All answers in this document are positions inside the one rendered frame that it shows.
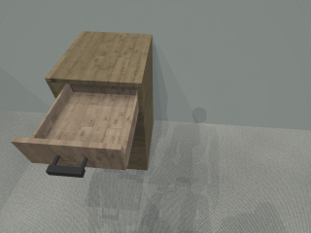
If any handle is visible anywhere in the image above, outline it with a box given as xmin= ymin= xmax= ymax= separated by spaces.
xmin=46 ymin=155 xmax=88 ymax=178

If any cabinet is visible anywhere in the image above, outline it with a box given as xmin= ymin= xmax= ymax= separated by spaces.
xmin=45 ymin=31 xmax=154 ymax=171

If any drawer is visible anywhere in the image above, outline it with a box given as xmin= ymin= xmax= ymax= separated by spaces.
xmin=11 ymin=83 xmax=139 ymax=171

